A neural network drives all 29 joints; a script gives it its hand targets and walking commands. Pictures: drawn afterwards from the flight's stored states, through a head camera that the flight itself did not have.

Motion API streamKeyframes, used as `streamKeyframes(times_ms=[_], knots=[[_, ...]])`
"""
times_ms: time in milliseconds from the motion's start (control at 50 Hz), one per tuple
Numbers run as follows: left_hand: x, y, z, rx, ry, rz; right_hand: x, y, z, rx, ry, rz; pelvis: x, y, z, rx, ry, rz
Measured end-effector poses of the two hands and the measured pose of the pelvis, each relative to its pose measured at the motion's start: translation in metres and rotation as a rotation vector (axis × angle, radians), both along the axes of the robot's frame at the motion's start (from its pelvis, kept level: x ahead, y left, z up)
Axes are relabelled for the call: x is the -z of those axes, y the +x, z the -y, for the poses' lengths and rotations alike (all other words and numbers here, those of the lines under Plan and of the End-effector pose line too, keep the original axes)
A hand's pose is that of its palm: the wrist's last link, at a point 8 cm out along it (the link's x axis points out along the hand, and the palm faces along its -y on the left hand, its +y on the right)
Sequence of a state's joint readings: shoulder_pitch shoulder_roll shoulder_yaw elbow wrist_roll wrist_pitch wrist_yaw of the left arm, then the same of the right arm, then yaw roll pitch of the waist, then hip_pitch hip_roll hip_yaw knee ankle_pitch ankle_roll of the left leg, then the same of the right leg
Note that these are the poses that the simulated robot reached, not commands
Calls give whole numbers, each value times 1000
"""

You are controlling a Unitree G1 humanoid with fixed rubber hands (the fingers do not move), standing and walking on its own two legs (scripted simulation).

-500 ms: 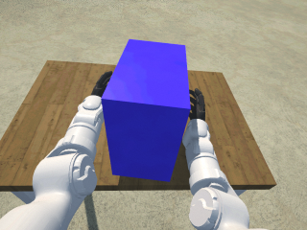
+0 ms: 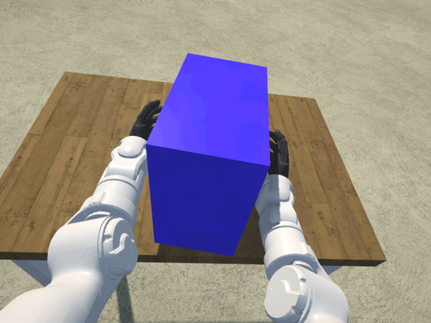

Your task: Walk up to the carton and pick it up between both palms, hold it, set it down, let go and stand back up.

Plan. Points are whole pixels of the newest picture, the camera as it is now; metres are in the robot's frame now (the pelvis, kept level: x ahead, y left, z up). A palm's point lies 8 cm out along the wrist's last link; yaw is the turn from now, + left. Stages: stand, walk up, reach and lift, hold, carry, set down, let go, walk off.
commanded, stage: set down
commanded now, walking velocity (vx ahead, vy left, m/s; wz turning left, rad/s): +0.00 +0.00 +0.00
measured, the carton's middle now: (210, 155) +0.45 -0.05 +0.04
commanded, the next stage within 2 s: none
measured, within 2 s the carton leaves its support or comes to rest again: rests again in 0.10 s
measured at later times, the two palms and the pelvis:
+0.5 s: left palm (142, 140) +0.45 +0.09 +0.09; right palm (276, 176) +0.36 -0.17 +0.07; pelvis +0.00 +0.00 +0.00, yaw -1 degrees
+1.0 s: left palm (142, 143) +0.45 +0.09 +0.08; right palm (275, 177) +0.36 -0.17 +0.07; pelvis -0.01 +0.00 +0.00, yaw -1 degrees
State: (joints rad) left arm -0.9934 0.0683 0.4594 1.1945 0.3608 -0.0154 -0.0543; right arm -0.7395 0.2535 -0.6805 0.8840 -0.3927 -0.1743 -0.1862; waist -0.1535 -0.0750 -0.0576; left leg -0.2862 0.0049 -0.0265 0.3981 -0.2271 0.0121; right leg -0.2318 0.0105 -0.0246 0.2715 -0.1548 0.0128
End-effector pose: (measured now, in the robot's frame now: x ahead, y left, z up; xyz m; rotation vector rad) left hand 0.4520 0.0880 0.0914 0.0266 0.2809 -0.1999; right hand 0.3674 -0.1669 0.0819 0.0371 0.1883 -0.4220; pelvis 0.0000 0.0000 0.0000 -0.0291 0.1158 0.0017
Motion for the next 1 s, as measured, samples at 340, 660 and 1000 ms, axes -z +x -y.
streamKeyframes(times_ms=[340,660,1000], knots=[[3,-1,2,2,-15,8,7,-3,1,1,-22,4,-1,-4,-4,12,5,-4],[6,-2,2,-4,-29,15,8,-3,2,3,-29,10,-1,-5,-1,10,6,-4],[12,-2,2,4,-24,18,11,-5,0,-7,-57,11,-1,-9,-3,12,5,-10]])
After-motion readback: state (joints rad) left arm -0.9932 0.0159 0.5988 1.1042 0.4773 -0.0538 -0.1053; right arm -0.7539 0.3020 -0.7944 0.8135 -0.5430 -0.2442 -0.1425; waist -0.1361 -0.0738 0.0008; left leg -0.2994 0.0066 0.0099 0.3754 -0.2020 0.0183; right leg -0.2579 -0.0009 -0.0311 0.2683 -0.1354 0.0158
